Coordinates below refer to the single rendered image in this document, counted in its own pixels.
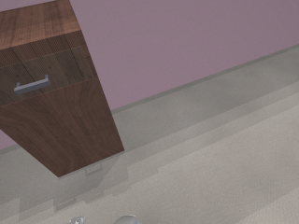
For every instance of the cabinet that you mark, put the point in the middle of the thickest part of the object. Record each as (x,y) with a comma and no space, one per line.
(64,129)

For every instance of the handle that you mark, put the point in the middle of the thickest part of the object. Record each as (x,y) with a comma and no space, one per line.
(20,89)

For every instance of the drawer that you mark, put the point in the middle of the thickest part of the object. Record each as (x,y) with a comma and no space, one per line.
(65,67)

